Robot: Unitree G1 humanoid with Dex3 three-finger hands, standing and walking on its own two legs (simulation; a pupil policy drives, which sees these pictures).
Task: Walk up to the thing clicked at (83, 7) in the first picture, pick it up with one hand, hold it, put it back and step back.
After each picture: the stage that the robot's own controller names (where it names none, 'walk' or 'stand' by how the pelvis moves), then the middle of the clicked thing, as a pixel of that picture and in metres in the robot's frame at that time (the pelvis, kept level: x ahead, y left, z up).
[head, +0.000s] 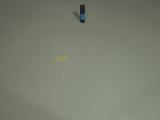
stand; (82, 14) +1.92 +0.02 -0.66
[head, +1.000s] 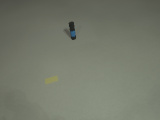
walk; (72, 31) +1.77 +0.28 -0.64
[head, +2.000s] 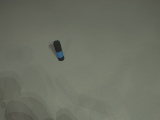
walk; (59, 51) +1.18 +0.37 -0.65
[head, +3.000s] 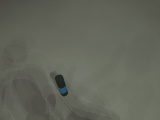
walk; (61, 85) +0.78 +0.29 -0.65
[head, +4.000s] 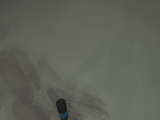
walk; (62, 110) +0.53 +0.20 -0.64
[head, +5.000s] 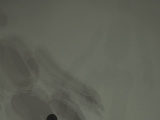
stand; out of the picture +0.40 +0.22 -0.64
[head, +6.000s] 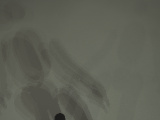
stand; out of the picture +0.40 +0.17 -0.64
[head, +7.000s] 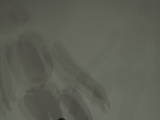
stand; out of the picture +0.39 +0.19 -0.66
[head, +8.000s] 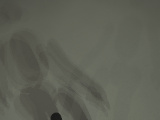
stand; out of the picture +0.40 +0.22 -0.65
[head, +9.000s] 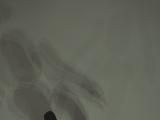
stand; out of the picture +0.39 +0.25 -0.64
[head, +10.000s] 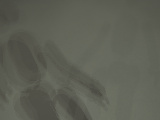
stand; out of the picture +0.34 +0.20 -0.65
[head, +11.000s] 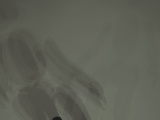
stand; out of the picture +0.38 +0.20 -0.65
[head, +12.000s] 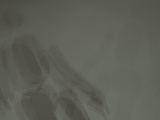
stand; out of the picture +0.37 +0.21 -0.65
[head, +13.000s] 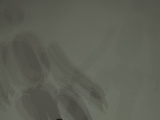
stand; out of the picture +0.38 +0.20 -0.65
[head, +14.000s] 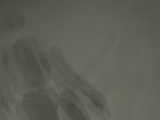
stand; out of the picture +0.39 +0.21 -0.65
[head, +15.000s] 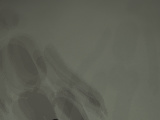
stand; out of the picture +0.38 +0.22 -0.65
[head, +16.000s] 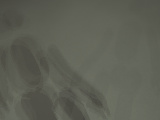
stand; out of the picture +0.38 +0.23 -0.65
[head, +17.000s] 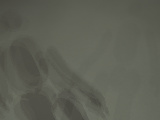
stand; out of the picture +0.38 +0.23 -0.65
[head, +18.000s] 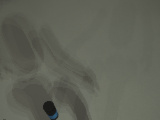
go down; (51, 111) +0.41 +0.22 -0.62
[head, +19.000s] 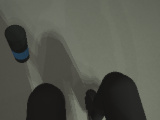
go down; (19, 46) +0.52 +0.20 -0.25
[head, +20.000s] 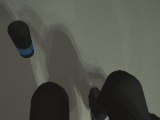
close in; (23, 42) +0.51 +0.18 -0.26
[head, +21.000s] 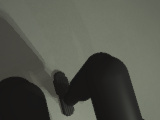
close in; out of the picture +0.51 +0.22 -0.19
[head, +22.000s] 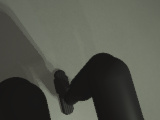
lift; out of the picture +0.49 +0.22 -0.20
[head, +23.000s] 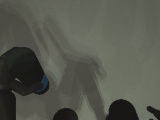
lift; (33, 76) +0.35 +0.17 -0.02
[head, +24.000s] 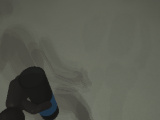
hold; (42, 97) +0.29 +0.16 +0.00
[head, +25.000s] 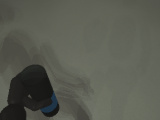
hold; (43, 94) +0.31 +0.15 +0.01
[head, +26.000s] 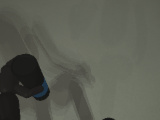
crouch; (34, 81) +0.36 +0.17 -0.05
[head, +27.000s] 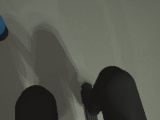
lower; out of the picture +0.54 +0.19 -0.06
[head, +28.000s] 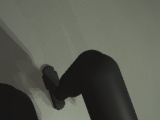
lower; out of the picture +0.50 +0.22 -0.20
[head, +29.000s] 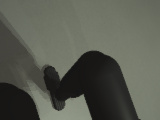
lower; out of the picture +0.50 +0.22 -0.21
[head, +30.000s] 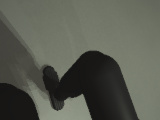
lower; out of the picture +0.50 +0.21 -0.22
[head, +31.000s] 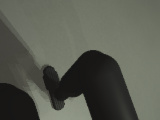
rest; out of the picture +0.50 +0.21 -0.22
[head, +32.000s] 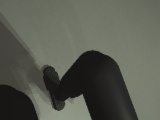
open; out of the picture +0.51 +0.20 -0.21
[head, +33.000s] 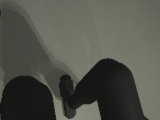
stand; out of the picture +0.48 +0.20 -0.21
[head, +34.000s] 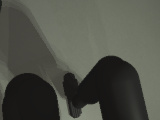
stand; out of the picture +0.50 +0.18 -0.19
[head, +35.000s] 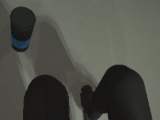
stand; (21, 33) +0.50 +0.16 -0.20
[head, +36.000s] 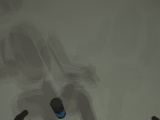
stand; (58, 109) +0.42 +0.16 -0.54
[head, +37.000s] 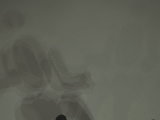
stand; out of the picture +0.40 +0.16 -0.60
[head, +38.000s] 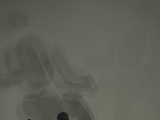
stand; out of the picture +0.41 +0.16 -0.60
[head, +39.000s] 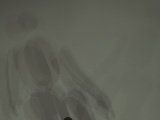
walk; out of the picture +0.41 +0.16 -0.65
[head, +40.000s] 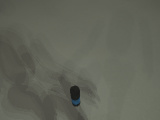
walk; (75, 96) +0.53 +0.09 -0.64
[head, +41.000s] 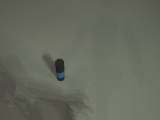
walk; (60, 70) +0.74 +0.15 -0.63
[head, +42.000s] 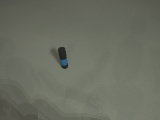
stand; (63, 58) +1.02 +0.25 -0.63
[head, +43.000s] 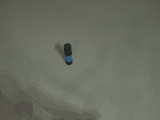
stand; (68, 54) +1.03 +0.18 -0.65
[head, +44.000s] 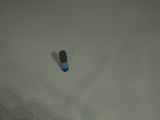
stand; (64, 61) +1.04 +0.21 -0.66
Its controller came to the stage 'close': yes
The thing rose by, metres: 0.68
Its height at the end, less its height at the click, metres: +0.00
